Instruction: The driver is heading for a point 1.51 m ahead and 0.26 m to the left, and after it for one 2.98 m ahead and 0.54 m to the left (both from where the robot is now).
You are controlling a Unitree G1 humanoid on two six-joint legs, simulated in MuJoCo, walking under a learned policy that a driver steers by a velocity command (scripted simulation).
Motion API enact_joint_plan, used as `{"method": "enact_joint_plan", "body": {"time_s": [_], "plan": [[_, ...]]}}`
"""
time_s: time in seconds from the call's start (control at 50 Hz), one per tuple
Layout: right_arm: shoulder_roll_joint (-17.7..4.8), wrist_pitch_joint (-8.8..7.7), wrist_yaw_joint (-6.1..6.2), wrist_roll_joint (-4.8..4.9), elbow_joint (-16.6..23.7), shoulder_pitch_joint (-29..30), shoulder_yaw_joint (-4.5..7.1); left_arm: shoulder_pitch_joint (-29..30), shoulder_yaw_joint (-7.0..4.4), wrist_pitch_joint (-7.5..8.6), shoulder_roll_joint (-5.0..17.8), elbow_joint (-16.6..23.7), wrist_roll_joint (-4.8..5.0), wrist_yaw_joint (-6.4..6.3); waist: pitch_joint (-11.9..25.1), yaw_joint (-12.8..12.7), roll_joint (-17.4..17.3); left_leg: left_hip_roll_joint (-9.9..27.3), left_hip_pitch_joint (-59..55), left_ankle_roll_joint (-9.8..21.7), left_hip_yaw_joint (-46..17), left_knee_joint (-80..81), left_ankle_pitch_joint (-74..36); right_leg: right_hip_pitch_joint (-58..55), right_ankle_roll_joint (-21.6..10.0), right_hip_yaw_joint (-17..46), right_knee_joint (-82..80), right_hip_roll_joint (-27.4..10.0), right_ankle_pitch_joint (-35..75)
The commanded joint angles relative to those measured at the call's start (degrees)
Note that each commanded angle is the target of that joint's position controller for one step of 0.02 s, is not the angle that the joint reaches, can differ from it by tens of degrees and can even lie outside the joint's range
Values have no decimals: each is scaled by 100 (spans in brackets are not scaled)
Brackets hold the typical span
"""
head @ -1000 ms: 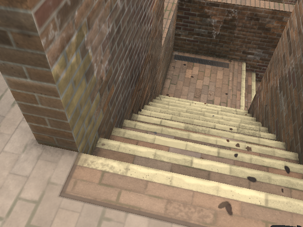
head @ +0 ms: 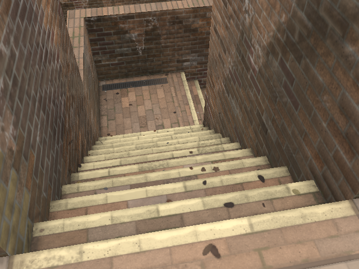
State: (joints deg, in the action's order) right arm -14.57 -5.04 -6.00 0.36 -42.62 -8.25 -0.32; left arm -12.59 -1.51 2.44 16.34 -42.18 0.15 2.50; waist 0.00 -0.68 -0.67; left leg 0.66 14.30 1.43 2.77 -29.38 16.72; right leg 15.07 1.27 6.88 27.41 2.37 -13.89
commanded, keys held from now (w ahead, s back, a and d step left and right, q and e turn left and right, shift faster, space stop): no key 0.76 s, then w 0.24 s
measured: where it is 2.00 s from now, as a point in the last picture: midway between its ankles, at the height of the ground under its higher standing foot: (205, 261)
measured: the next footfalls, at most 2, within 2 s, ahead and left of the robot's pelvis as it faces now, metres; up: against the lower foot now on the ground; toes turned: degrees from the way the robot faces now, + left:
right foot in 1.14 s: +0.18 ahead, -0.15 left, +0.00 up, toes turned -1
left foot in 1.60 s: +0.49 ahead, +0.06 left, +0.00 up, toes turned +1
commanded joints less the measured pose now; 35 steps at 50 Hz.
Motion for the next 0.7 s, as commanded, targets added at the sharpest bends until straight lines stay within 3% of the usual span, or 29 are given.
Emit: {"method": "enact_joint_plan", "body": {"time_s": [0.02, 0.28, 0.7], "plan": [[-796, -96, 2, 25, 404, 293, 253, -5, -179, 87, 667, 300, 30, -59, 264, -14, -181, 776, -664, 471, -794, 548, -1158, 343, 24, 13, -332, -245, 613], [-917, -62, 42, -49, 239, 522, 376, -84, -139, 61, 816, 43, 8, -33, 318, -28, -119, 458, -937, 238, -557, 299, -1740, 203, 22, -62, -456, -285, 906], [-1113, -34, 70, -44, -337, 338, 437, 337, -117, 8, 919, -422, -1, -40, 193, -68, -8, 314, -847, 181, -625, 596, -1610, -172, 83, -184, -489, -366, 829]]}}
